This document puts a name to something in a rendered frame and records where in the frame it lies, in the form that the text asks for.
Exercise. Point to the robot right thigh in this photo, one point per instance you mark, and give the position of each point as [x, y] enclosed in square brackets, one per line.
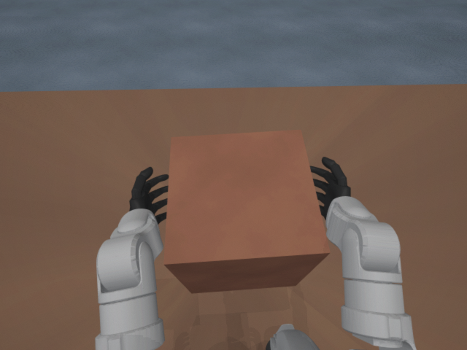
[292, 340]

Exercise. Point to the robot right shin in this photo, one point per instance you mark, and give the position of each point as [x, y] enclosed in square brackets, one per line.
[286, 327]

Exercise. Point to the left robot hand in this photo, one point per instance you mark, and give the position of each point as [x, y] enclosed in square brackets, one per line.
[142, 198]

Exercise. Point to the right robot hand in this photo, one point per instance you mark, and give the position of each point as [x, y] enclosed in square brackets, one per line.
[336, 186]

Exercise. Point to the robot right forearm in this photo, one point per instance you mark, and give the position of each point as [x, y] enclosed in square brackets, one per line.
[371, 264]

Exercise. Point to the carton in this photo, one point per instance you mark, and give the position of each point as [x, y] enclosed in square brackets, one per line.
[242, 212]

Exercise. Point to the robot left forearm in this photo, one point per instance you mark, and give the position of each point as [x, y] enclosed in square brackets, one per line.
[126, 285]

